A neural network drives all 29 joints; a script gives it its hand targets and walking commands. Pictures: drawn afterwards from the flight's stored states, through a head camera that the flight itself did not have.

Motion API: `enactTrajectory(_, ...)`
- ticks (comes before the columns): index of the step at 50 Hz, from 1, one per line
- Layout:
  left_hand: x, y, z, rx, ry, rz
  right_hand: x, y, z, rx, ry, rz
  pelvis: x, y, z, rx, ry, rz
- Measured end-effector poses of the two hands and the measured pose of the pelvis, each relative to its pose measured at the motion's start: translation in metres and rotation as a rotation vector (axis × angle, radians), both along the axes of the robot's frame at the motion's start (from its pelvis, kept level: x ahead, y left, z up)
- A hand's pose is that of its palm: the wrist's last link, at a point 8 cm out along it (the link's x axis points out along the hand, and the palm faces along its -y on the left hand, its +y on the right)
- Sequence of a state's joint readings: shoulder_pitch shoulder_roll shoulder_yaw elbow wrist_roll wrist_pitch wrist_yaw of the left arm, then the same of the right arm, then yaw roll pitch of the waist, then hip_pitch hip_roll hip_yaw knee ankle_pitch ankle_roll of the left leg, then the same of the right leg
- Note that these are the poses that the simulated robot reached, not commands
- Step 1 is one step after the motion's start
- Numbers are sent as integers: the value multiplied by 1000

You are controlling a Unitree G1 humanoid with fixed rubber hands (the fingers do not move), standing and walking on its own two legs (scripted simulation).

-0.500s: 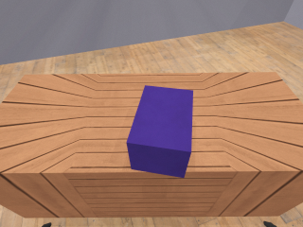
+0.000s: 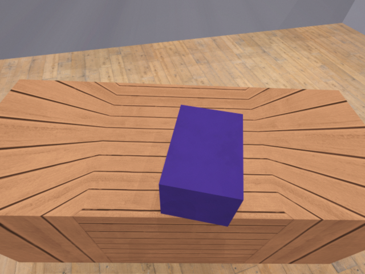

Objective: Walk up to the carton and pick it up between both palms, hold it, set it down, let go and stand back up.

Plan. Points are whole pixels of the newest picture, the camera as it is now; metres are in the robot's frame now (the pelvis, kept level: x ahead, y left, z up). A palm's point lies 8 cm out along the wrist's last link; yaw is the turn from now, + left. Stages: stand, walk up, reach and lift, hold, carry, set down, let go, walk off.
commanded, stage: walk up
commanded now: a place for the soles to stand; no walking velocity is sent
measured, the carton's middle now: (203, 162) +0.45 -0.06 -0.08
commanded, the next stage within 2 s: stand in 1.14 s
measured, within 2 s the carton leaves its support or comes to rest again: neither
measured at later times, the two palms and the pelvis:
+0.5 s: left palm (60, 264) +0.18 +0.27 -0.07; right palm out of the picture +0.13 -0.36 -0.09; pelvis +0.04 -0.04 +0.00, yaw -3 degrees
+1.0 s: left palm out of the picture +0.15 +0.26 -0.10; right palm out of the picture +0.12 -0.36 -0.10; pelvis +0.05 -0.04 +0.01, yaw -3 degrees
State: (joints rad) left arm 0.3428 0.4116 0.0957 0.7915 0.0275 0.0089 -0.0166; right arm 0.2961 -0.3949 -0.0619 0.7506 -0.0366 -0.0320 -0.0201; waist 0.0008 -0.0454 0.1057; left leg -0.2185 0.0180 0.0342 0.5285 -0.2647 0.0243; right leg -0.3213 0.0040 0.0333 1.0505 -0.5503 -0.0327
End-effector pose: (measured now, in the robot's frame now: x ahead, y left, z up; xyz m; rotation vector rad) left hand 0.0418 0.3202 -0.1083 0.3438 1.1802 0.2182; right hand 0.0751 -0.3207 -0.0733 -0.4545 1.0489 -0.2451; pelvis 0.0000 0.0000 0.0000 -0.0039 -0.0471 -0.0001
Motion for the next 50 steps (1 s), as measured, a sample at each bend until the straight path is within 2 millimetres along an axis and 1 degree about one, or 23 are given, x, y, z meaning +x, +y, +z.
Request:
enactTrajectory(3, 29, -5, 9, 11, -43, -49, 1, -7, 7, -13, -4, -18, 8, -5, 3, -2, -3, -15)
enactTrajectory(5, 47, -10, 13, 19, -70, -75, 8, -11, 7, -6, -21, -20, 12, -9, 3, -2, -8, -20)
enactTrajectory(7, 64, -17, 16, 29, -100, -93, 19, -14, 2, 18, -47, -15, 16, -14, 0, -3, -14, -22)
enactTrajectory(10, 84, -24, 15, 57, -153, -105, 41, -21, -13, 59, -81, 10, 24, -27, -12, 7, -22, -23)
enactTrajectory(13, 99, -34, 21, 57, -191, -96, 56, -23, -23, 89, -86, 9, 27, -31, -14, 5, -29, -33)
enactTrajectory(18, 124, -48, 32, 35, -230, -115, 61, -25, -24, 114, -69, 2, 32, -34, -7, 24, -15, -41)
enactTrajectory(22, 136, -51, 37, 29, -238, -123, 57, -32, -22, 110, -50, -26, 35, -36, -2, 26, -6, -45)
enactTrajectory(27, 141, -49, 34, 25, -209, -110, 47, -40, -20, 101, -11, -68, 38, -37, 3, 25, -2, -53)
enactTrajectory(33, 132, -49, 25, 15, -147, -80, 39, -42, -21, 102, 33, -106, 41, -39, 6, 20, 2, -57)
enactTrajectory(42, 114, -54, 15, 2, -66, -41, 39, -40, -25, 114, 63, -131, 45, -41, 8, 15, 9, -58)
enactTrajectory(50, 110, -57, 12, -3, -42, -21, 42, -36, -28, 122, 69, -133, 49, -42, 9, 12, 14, -59)
